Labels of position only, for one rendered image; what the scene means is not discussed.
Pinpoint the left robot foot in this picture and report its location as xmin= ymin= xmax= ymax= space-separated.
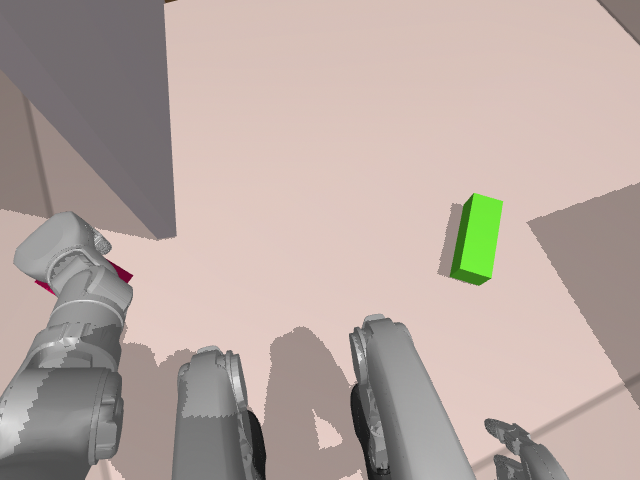
xmin=247 ymin=410 xmax=266 ymax=480

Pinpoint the left robot hand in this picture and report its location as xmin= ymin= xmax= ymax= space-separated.
xmin=13 ymin=211 xmax=112 ymax=283

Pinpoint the left robot arm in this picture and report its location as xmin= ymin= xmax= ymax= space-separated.
xmin=0 ymin=246 xmax=133 ymax=480

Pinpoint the right robot hand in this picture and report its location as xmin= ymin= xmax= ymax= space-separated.
xmin=484 ymin=419 xmax=570 ymax=480

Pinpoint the right robot foot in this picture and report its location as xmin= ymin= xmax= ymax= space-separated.
xmin=350 ymin=383 xmax=392 ymax=480

